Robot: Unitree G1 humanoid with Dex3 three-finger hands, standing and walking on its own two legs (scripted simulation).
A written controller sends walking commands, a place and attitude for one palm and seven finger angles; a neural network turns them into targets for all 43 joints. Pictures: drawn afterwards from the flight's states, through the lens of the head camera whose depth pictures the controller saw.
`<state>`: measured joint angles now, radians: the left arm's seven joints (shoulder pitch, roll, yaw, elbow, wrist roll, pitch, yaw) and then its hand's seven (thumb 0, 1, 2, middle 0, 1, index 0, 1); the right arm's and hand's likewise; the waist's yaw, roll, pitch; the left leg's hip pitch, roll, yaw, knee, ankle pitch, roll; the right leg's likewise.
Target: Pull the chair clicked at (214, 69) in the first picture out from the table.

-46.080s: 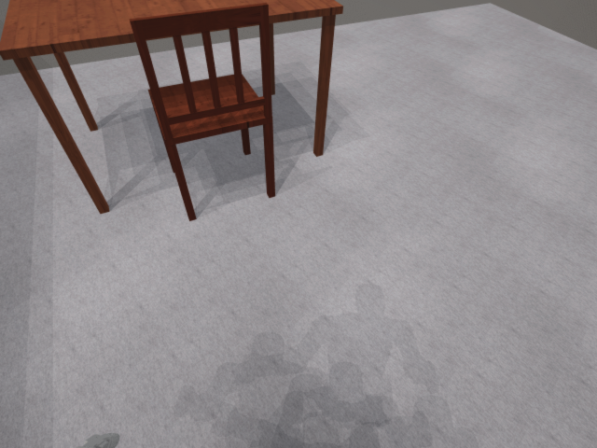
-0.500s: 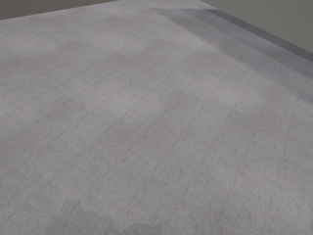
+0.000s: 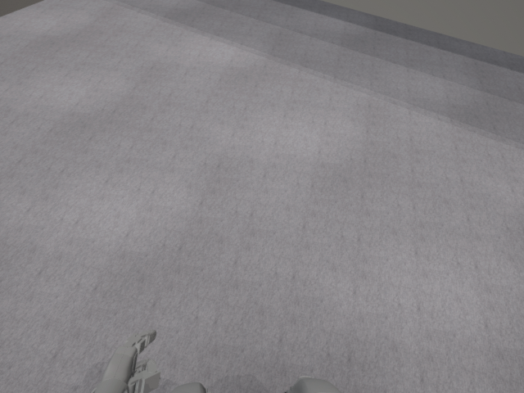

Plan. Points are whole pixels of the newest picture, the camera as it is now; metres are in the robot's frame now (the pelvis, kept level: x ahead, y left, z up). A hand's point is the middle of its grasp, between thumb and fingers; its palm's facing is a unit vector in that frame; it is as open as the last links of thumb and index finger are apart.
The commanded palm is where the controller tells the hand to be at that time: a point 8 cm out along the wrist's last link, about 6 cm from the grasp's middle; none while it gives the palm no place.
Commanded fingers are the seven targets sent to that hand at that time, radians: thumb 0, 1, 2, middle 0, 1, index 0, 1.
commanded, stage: walk to a spot facing it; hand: left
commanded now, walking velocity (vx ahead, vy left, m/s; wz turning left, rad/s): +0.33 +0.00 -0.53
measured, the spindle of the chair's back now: out of the picture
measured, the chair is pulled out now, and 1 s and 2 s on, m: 0.17 0.17 0.17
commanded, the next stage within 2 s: turn to face it in 0.44 s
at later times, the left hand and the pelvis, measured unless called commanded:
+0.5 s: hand (169, 251) +0.40 +0.19 -0.14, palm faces -0.31 -0.91 -0.27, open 7.4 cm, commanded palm none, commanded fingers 0.00 0.90 0.90 -0.20 -0.30 -0.20 -0.30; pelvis +0.22 +0.02 +0.00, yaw -18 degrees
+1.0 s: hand (185, 222) +0.48 +0.17 -0.14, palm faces -0.16 -0.96 -0.23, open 7.4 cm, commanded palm none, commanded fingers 0.00 0.90 0.90 -0.20 -0.30 -0.20 -0.30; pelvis +0.33 +0.00 +0.01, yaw -11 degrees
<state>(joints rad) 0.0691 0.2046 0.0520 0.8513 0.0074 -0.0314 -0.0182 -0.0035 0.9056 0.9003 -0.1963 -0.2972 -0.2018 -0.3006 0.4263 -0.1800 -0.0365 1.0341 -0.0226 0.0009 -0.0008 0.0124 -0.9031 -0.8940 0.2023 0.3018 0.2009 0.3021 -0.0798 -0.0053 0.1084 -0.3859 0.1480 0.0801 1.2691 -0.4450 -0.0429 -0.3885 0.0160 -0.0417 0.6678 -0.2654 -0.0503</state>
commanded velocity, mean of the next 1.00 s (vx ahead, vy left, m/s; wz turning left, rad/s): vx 0.06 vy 0.00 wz -0.01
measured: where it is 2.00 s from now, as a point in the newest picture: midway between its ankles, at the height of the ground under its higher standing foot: (260, 338)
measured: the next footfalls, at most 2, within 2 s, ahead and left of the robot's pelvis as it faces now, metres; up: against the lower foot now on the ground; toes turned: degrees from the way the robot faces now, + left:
left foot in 0.20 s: +0.23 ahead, +0.18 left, +0.00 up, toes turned -4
right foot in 0.50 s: +0.29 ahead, -0.11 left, +0.00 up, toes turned -17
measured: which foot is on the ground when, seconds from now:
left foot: up 0.00-0.18, down 0.20-0.48, up 0.50-0.70, down 0.72-1.00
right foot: down 0.00-0.20, up 0.22-0.48, down 0.50-1.00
